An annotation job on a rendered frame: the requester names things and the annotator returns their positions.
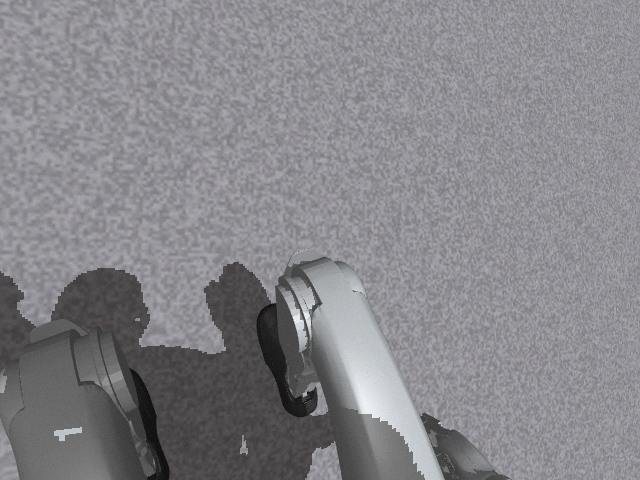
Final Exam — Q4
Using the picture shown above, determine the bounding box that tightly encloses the right robot hand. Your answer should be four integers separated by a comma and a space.
420, 413, 497, 480

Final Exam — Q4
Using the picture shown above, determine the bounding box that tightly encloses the right robot foot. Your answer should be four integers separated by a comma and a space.
257, 303, 318, 417

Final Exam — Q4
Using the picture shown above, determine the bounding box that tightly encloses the left robot foot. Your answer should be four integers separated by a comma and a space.
130, 368, 170, 480

